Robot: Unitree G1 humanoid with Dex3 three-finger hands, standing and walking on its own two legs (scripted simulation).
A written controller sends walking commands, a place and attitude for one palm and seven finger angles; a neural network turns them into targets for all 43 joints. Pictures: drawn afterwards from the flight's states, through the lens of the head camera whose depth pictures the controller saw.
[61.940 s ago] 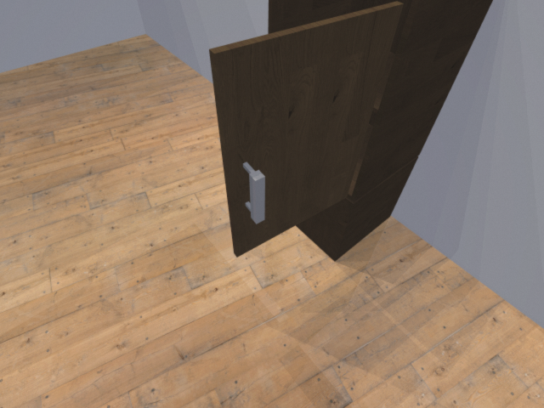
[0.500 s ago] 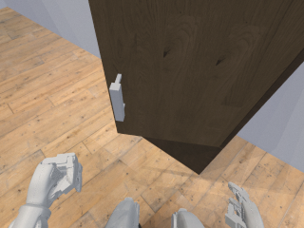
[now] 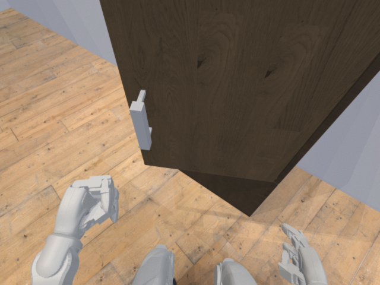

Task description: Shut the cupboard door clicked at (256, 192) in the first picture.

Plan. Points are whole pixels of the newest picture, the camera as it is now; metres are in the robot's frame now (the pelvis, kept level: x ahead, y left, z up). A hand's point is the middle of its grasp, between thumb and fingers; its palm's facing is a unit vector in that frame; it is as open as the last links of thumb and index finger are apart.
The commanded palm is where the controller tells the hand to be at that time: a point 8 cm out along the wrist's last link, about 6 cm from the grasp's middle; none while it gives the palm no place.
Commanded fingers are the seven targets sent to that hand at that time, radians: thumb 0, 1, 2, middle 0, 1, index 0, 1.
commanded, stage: bring the fist close to the handle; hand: left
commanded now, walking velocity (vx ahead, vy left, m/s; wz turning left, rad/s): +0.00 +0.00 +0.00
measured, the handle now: (144, 121) +0.46 +0.14 +0.05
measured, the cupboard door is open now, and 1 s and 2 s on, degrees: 28 28 19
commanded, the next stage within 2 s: push the door shut along its arc in 1.12 s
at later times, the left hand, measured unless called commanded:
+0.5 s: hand (136, 176) +0.32 +0.13 +0.05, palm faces -0.09 -1.00 -0.03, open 3.1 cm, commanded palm +0.31 +0.19 +0.05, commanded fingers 0.00 0.90 0.90 -1.30 -1.50 -1.30 -1.50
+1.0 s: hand (145, 165) +0.34 +0.12 +0.05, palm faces -0.07 -1.00 -0.03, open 3.1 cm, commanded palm +0.32 +0.17 +0.05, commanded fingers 0.00 0.90 0.90 -1.30 -1.50 -1.30 -1.50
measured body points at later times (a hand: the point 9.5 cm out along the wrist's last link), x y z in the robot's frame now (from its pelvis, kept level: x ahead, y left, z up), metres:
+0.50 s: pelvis +0.01 -0.01 +0.01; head +0.09 +0.00 +0.45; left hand +0.32 +0.19 +0.05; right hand +0.16 -0.25 -0.09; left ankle +0.05 +0.08 -0.62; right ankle +0.01 -0.10 -0.62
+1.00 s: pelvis +0.01 -0.01 +0.02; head +0.09 -0.01 +0.46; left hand +0.34 +0.17 +0.05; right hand +0.14 -0.26 -0.09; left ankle +0.05 +0.08 -0.62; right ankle +0.01 -0.10 -0.62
